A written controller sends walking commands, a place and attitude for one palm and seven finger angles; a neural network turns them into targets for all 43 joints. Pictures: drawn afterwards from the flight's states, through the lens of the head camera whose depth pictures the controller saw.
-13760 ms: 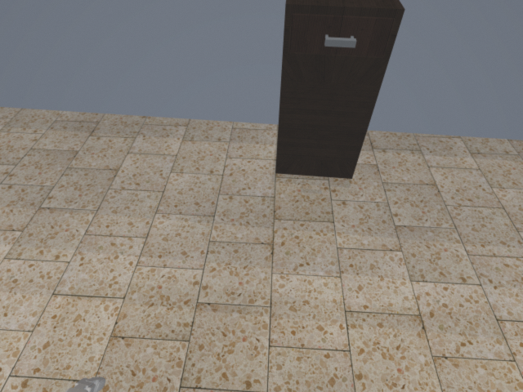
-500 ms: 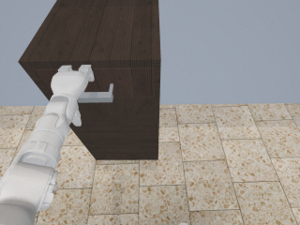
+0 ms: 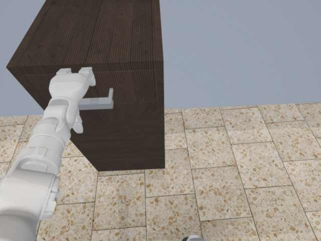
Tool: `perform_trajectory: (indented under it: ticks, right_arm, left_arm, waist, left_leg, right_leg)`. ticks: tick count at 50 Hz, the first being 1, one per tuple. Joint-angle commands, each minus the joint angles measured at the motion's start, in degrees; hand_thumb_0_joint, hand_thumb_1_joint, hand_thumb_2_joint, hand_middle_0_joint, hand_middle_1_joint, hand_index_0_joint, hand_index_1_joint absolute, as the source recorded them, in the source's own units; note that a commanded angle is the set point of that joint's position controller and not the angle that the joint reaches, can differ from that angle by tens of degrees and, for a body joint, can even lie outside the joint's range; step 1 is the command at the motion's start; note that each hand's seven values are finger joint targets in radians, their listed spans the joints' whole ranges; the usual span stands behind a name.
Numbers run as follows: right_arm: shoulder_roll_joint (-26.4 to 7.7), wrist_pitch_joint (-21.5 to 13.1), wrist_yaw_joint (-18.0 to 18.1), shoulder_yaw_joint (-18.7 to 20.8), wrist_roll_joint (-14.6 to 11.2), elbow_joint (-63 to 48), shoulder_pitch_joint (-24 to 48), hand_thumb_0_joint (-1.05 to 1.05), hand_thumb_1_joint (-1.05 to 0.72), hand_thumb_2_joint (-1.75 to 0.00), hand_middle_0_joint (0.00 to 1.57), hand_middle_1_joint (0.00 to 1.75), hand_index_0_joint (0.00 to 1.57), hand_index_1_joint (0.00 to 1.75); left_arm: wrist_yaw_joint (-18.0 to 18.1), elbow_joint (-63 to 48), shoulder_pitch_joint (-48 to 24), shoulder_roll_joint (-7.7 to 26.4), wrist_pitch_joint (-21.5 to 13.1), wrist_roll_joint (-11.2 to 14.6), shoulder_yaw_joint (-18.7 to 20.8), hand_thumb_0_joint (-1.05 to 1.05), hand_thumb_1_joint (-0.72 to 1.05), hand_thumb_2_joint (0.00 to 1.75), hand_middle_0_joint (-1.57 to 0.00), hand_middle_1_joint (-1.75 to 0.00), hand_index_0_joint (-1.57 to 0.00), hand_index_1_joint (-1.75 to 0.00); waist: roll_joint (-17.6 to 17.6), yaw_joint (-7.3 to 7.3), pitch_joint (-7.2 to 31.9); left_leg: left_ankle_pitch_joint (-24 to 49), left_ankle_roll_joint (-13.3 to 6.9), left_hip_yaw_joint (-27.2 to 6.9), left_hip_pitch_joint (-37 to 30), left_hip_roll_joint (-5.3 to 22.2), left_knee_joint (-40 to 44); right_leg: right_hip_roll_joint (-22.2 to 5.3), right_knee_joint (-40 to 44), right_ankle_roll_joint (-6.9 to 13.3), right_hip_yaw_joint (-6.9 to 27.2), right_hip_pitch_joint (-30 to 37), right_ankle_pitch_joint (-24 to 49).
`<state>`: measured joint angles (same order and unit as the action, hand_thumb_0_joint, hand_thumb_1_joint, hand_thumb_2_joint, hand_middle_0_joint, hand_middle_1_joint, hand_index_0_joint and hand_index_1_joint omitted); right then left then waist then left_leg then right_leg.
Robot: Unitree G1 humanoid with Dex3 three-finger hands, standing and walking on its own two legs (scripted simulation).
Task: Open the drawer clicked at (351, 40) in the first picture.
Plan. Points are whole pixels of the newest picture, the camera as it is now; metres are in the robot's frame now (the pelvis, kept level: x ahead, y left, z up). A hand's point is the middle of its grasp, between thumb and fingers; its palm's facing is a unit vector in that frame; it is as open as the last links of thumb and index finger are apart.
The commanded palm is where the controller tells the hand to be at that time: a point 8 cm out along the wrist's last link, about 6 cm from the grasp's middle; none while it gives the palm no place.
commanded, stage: move the hooked fingers above the handle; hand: left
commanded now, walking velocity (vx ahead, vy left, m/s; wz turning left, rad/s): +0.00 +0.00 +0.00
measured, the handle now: (94, 97) +0.52 +0.19 +0.00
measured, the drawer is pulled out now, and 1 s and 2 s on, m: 0.00 0.00 0.00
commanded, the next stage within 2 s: lower the fingers behind the handle in 1.94 s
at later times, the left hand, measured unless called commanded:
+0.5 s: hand (82, 98) +0.48 +0.20 +0.06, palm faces -0.06 +0.00 -1.00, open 13.8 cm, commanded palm +0.46 +0.21 +0.12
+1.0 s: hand (88, 96) +0.48 +0.19 +0.06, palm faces +0.00 -0.02 -1.00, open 13.8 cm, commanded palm +0.45 +0.21 +0.12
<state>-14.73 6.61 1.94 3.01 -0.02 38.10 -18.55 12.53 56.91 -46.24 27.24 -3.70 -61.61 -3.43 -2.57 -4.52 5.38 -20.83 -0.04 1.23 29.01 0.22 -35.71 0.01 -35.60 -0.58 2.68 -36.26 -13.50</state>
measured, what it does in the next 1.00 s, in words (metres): stands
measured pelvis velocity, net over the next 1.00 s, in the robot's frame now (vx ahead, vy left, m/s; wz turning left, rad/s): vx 0.01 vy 0.00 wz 0.01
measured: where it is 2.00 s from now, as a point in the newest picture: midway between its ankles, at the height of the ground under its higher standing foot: outside the picture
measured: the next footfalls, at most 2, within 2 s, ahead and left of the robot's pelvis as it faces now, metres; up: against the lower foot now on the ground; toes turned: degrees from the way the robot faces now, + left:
none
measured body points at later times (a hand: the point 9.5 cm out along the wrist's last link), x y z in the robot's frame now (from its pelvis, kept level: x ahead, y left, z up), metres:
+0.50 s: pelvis +0.00 +0.00 +0.00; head +0.08 -0.01 +0.44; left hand +0.47 +0.20 +0.11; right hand +0.05 -0.27 -0.14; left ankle -0.05 +0.12 -0.72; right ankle +0.03 -0.13 -0.72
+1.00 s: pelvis +0.01 +0.00 +0.00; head +0.08 -0.01 +0.44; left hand +0.47 +0.19 +0.12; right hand +0.06 -0.27 -0.14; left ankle -0.05 +0.12 -0.72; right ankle +0.03 -0.13 -0.72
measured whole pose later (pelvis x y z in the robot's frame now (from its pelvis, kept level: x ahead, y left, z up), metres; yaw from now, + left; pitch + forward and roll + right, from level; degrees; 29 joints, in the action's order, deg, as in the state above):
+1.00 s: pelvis +0.01 +0.00 +0.00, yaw +1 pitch +14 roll +0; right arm -14.8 6.2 1.2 3.6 0.7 39.0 -17.4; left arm 14.9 55.0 -47.2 23.7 -4.6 -62.2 -5.6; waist -2.4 -4.3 5.9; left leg -21.5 -0.1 0.3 29.3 -0.1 -36.5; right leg -0.4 -36.2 -0.6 1.8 -36.1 -14.4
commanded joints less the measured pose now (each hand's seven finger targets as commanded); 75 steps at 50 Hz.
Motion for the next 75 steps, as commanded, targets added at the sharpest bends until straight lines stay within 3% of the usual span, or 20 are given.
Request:
perform_trajectory:
  ticks: [1,3,8,15,20,22,24,30,34,38,40,42,47,52,55,62,65,68,73,75]
  right_arm:
    - [-8.36,-2.10,0.60,3.63,0.40,-4.25,-4.49,0.00,-0.90,-0.90,0.20,0.30,0.20,0.30]
    - [-8.37,-2.57,0.42,3.79,0.66,-3.25,-4.96,0.00,-0.90,-0.90,0.20,0.30,0.20,0.30]
    - [-8.42,-2.70,-0.38,3.69,0.99,-1.35,-5.24,0.00,-0.90,-0.90,0.20,0.30,0.20,0.30]
    - [-8.83,-1.73,-0.59,3.08,0.43,-2.50,-4.56,0.00,-0.90,-0.90,0.20,0.30,0.20,0.30]
    - [-8.93,-1.58,0.06,2.85,0.19,-3.61,-4.19,0.00,-0.90,-0.90,0.20,0.30,0.20,0.30]
    - [-9.11,-1.54,0.44,2.80,0.32,-4.14,-3.89,0.00,-0.90,-0.90,0.20,0.30,0.20,0.30]
    - [-8.43,-1.86,0.37,3.09,0.55,-4.34,-4.32,0.00,-0.90,-0.90,0.20,0.30,0.20,0.30]
    - [-8.34,-2.27,-0.22,3.48,1.17,-3.17,-4.68,0.00,-0.90,-0.90,0.20,0.30,0.20,0.30]
    - [-8.42,-2.04,-0.58,3.74,0.77,-2.56,-4.74,0.00,-0.90,-0.90,0.20,0.30,0.20,0.30]
    - [-8.42,-1.88,-0.66,3.95,0.51,-2.56,-4.67,0.00,-0.90,-0.90,0.20,0.30,0.20,0.30]
    - [-8.40,-1.68,-0.46,3.68,0.37,-2.69,-4.22,0.00,-0.90,-0.90,0.20,0.30,0.20,0.30]
    - [-8.59,-1.59,-0.15,3.43,0.36,-2.55,-4.21,0.00,-0.90,-0.90,0.20,0.30,0.20,0.30]
    - [-8.20,-1.64,-0.28,3.11,0.94,-3.04,-3.79,0.00,-0.90,-0.90,0.20,0.30,0.20,0.30]
    - [-8.31,-1.37,-0.62,2.82,0.91,-3.71,-2.76,0.00,-0.90,-0.90,0.20,0.30,0.20,0.30]
    - [-8.31,-1.38,-0.35,3.10,0.56,-4.25,-2.36,0.00,-0.90,-0.90,0.20,0.30,0.20,0.30]
    - [-8.08,-2.18,0.37,3.60,0.04,-3.90,-2.85,0.00,-0.90,-0.90,0.20,0.30,0.20,0.30]
    - [-7.90,-2.62,0.39,3.57,0.46,-2.63,-3.77,0.00,-0.90,-0.90,0.20,0.30,0.20,0.30]
    - [-8.21,-2.65,0.29,3.10,0.67,-1.80,-4.05,0.00,-0.90,-0.90,0.20,0.30,0.20,0.30]
    - [-8.42,-2.57,-0.19,2.56,0.85,-2.15,-3.62,0.00,-0.90,-0.90,0.20,0.30,0.20,0.30]
    - [-8.25,-2.37,-0.28,2.69,0.72,-2.79,-3.68,0.00,-0.90,-0.90,0.20,0.30,0.20,0.30]
  left_arm:
    - [3.03,-15.30,-26.67,12.43,-3.82,0.15,2.78,0.00,-0.50,0.30,-0.30,-1.20,-0.30,-1.20]
    - [4.48,-17.43,-31.65,11.90,-4.57,0.28,1.85,0.00,-0.50,0.30,-0.30,-1.20,-0.30,-1.20]
    - [7.77,-13.09,-33.74,13.03,-1.84,-0.52,2.95,0.00,-0.50,0.30,-0.30,-1.20,-0.30,-1.20]
    - [4.13,-6.06,-28.71,9.28,3.26,0.10,0.13,0.00,-0.50,0.30,-0.30,-1.20,-0.30,-1.20]
    - [1.90,-6.15,-25.33,9.04,1.76,0.16,0.10,0.00,-0.50,0.30,-0.30,-1.20,-0.30,-1.20]
    - [1.86,-8.96,-25.20,13.02,-0.02,0.42,3.39,0.00,-0.50,0.30,-0.30,-1.20,-0.30,-1.20]
    - [2.62,-11.81,-26.65,11.27,-1.61,0.10,2.20,0.00,-0.50,0.30,-0.30,-1.20,-0.30,-1.20]
    - [6.85,-14.07,-27.80,15.84,-1.99,-0.79,6.37,0.00,-0.50,0.30,-0.30,-1.20,-0.30,-1.20]
    - [6.73,-12.55,-27.50,13.82,0.22,-0.61,4.59,0.00,-0.50,0.30,-0.30,-1.20,-0.30,-1.20]
    - [3.86,-13.36,-28.22,7.45,0.87,0.83,-1.00,0.00,-0.50,0.30,-0.30,-1.20,-0.30,-1.20]
    - [2.61,-12.41,-27.59,5.42,0.69,1.19,-2.73,0.00,-0.50,0.30,-0.30,-1.20,-0.30,-1.20]
    - [2.20,-11.31,-27.80,6.53,0.05,1.35,-1.61,0.00,-0.50,0.30,-0.30,-1.20,-0.30,-1.20]
    - [4.95,-12.69,-27.93,13.26,-0.97,-0.48,4.46,0.00,-0.50,0.30,-0.30,-1.20,-0.30,-1.20]
    - [6.71,-11.06,-24.62,16.52,1.89,-1.06,7.45,0.00,-0.50,0.30,-0.30,-1.20,-0.30,-1.20]
    - [6.02,-12.42,-23.42,15.39,2.76,-1.08,6.21,0.00,-0.50,0.30,-0.30,-1.20,-0.30,-1.20]
    - [2.25,-15.90,-28.06,5.46,-0.22,1.06,-2.89,0.00,-0.50,0.30,-0.30,-1.20,-0.30,-1.20]
    - [3.00,-15.51,-30.11,5.43,-1.58,0.63,-2.79,0.00,-0.50,0.30,-0.30,-1.20,-0.30,-1.20]
    - [5.25,-12.33,-31.83,11.05,-1.18,-0.04,1.79,0.00,-0.50,0.30,-0.30,-1.20,-0.30,-1.20]
    - [7.60,-7.56,-32.00,15.16,2.58,-1.67,4.76,0.00,-0.50,0.30,-0.30,-1.20,-0.30,-1.20]
    - [7.00,-6.80,-29.89,13.15,3.71,-1.83,3.46,0.00,-0.50,0.30,-0.30,-1.20,-0.30,-1.20]
  waist:
    - [2.05,-0.64,23.18]
    - [-0.37,-1.80,23.43]
    - [-1.94,-1.74,24.82]
    - [2.17,-1.04,22.94]
    - [4.59,-0.77,19.52]
    - [4.62,0.11,21.88]
    - [2.76,-0.08,22.98]
    - [0.14,0.33,26.58]
    - [0.32,-0.08,26.57]
    - [0.09,-1.34,25.67]
    - [1.62,-1.72,22.19]
    - [3.49,-1.75,20.40]
    - [0.73,0.66,23.86]
    - [2.60,1.99,25.29]
    - [3.82,1.65,26.12]
    - [2.98,-1.89,21.98]
    - [1.35,-2.11,21.63]
    - [1.04,-1.37,21.16]
    - [0.71,-0.28,24.47]
    - [2.07,0.01,26.07]
  left_leg:
    - [19.73,-1.97,1.17,-4.79,-1.86,2.19]
    - [19.79,-1.81,0.51,-6.13,-1.77,1.89]
    - [20.65,-1.35,0.32,-5.98,-2.07,1.56]
    - [21.71,-1.40,1.09,-4.30,-1.71,2.60]
    - [18.39,-1.80,1.20,-3.14,-1.59,3.20]
    - [19.56,-1.88,1.23,-2.72,-1.78,2.87]
    - [20.61,-1.82,1.10,-3.83,-1.70,2.39]
    - [24.64,-1.50,1.02,-4.97,-1.86,0.85]
    - [25.57,-1.27,0.85,-5.73,-1.68,1.10]
    - [25.92,-1.39,0.54,-8.47,-1.44,1.51]
    - [23.58,-1.47,0.39,-7.47,-1.56,2.02]
    - [22.01,-1.56,0.25,-6.32,-1.59,2.52]
    - [24.27,-1.29,0.73,-5.19,-1.95,1.98]
    - [24.97,-1.42,1.73,-2.56,-2.01,2.18]
    - [25.09,-1.70,2.19,-3.55,-1.86,2.52]
    - [20.74,-1.98,1.01,-7.83,-1.79,2.84]
    - [21.11,-1.67,0.43,-8.51,-1.90,2.38]
    - [19.40,-1.41,0.30,-5.44,-2.22,2.61]
    - [19.93,-1.37,1.19,-2.42,-2.38,2.08]
    - [21.58,-1.38,1.55,-2.65,-2.25,1.99]
  right_leg:
    - [1.37,1.40,2.46,-2.62,18.16,15.60]
    - [1.37,1.42,2.50,-2.81,15.82,14.21]
    - [1.59,0.81,2.77,-3.19,15.46,14.14]
    - [1.51,1.13,2.56,-3.68,17.81,16.68]
    - [1.38,2.01,2.51,-3.45,17.01,14.11]
    - [1.25,1.41,2.61,-2.88,19.38,15.75]
    - [1.30,0.91,2.58,-2.99,18.51,16.26]
    - [1.50,-0.49,2.63,-2.97,18.91,18.99]
    - [1.63,-0.27,2.59,-3.49,18.73,19.19]
    - [1.62,1.07,2.50,-3.58,17.48,18.52]
    - [1.63,1.67,2.54,-3.88,16.40,16.90]
    - [1.57,2.08,2.64,-3.88,16.32,15.64]
    - [1.51,0.31,2.99,-3.41,18.85,17.65]
    - [1.28,-0.36,2.66,-3.00,22.87,21.08]
    - [1.23,0.10,2.29,-2.88,23.80,22.49]
    - [1.33,2.75,2.28,-3.12,17.88,15.92]
    - [1.40,2.25,2.45,-3.47,15.62,15.08]
    - [1.36,1.67,2.66,-3.32,16.06,13.98]
    - [1.29,-0.03,2.54,-2.92,18.67,15.89]
    - [1.38,-0.30,2.41,-3.08,20.01,18.03]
